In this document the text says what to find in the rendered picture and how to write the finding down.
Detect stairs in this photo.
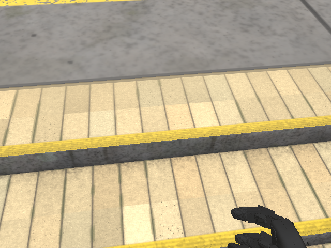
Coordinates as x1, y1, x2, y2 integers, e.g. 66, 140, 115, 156
0, 125, 331, 248

